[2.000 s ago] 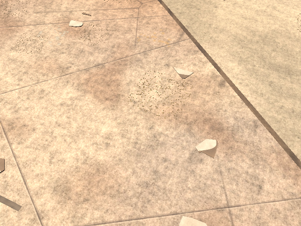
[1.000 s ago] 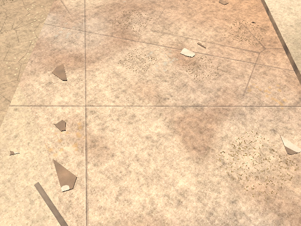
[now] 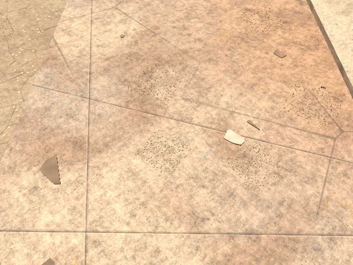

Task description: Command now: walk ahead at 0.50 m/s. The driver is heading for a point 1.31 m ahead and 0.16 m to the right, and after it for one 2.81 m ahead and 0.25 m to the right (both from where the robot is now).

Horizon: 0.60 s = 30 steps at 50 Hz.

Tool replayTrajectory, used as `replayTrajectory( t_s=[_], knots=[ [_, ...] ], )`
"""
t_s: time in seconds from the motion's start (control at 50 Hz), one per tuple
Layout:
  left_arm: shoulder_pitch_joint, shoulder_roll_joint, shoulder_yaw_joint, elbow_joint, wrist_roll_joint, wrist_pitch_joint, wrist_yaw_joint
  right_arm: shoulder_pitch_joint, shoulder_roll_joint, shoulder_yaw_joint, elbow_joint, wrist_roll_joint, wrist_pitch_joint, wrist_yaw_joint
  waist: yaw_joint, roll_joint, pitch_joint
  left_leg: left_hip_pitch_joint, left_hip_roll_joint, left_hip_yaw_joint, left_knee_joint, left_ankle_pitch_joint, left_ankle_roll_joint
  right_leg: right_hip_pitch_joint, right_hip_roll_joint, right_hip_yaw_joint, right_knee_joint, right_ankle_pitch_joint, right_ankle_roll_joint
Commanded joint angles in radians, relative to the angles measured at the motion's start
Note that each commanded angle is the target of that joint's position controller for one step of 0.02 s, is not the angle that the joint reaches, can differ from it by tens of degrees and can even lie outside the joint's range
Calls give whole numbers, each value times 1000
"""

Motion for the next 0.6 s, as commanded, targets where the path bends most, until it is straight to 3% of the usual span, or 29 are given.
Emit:
replayTrajectory(
  t_s=[0.02,0.08,0.1,0.12,0.14,0.16,0.18,0.2,0.22,0.26,0.3,0.36,0.46,0.48,0.56,0.6],
  knots=[
    [-131,55,5,-94,-2,-19,3,74,-142,-24,-7,-8,-4,-12,-8,106,75,26,301,-124,-11,484,114,-35,33,-30,-74,-15,-24],
    [-77,73,14,-89,-2,-32,9,40,-161,-29,-1,-14,0,-22,38,115,51,73,320,-103,100,738,93,83,80,-47,-137,-127,-72],
    [11,88,23,-62,-1,-38,16,25,-172,-32,0,-16,2,-22,77,122,5,69,313,-91,203,871,80,197,115,-61,-158,-161,-92],
    [176,105,35,-6,4,-47,25,4,-173,-32,-2,-11,6,-20,149,95,-79,25,277,-58,388,891,61,393,142,-75,-223,-120,-117],
    [360,167,56,43,27,-56,37,-1,-150,-23,-24,-2,5,-17,211,43,-195,-166,235,-33,647,643,42,669,8,70,-229,-160,-164],
    [454,286,88,55,42,-54,39,115,-44,-3,-48,42,4,-3,175,-197,-340,-544,48,22,1064,-2,-12,976,-306,574,-308,-259,-311],
    [381,240,80,50,2,-40,29,66,-135,-28,-37,11,4,-5,160,-77,-322,-651,36,-135,1161,-255,8,919,-301,722,-416,-279,-304],
    [258,195,66,34,-12,-38,27,-24,-142,-35,-66,5,5,-2,109,-34,-149,-704,100,-144,1160,-165,15,762,-265,535,-426,-309,-268],
    [194,126,48,25,-11,-44,22,-68,-126,-31,-76,4,0,2,88,14,-69,-680,138,-139,1100,-90,14,628,-223,424,-469,-242,-238],
    [168,65,29,47,-15,-57,26,-60,-89,-28,-70,-19,22,10,30,-16,-4,-589,183,-127,996,-35,-3,472,-132,259,-519,-130,-171],
    [220,69,27,74,-14,-73,29,-55,-68,-26,-67,-27,43,22,17,-21,-11,-561,186,-105,968,-10,-22,446,-108,200,-535,-24,-173],
    [278,103,32,98,-17,-82,30,-163,-74,-26,-106,-26,57,28,23,-11,24,-660,211,-79,881,76,-50,464,-94,148,-573,18,-184],
    [358,95,23,121,-17,-79,31,-367,-65,-13,-175,-13,54,31,71,-14,59,-705,202,-34,610,222,-74,530,-64,88,-582,119,-170],
    [369,93,20,127,-17,-79,33,-391,-57,-8,-182,-11,52,30,75,-12,68,-685,188,-20,556,240,-71,540,-62,69,-566,219,-165],
    [409,86,11,158,-7,-71,43,-400,-50,1,-176,-9,37,12,85,-40,39,-570,123,10,434,247,-40,621,-66,19,-440,541,-137],
    [377,98,13,159,-4,-67,52,-321,-80,-8,-149,-13,25,2,49,-61,9,-481,93,-4,389,191,-10,656,-77,31,-342,633,-120]
  ],
)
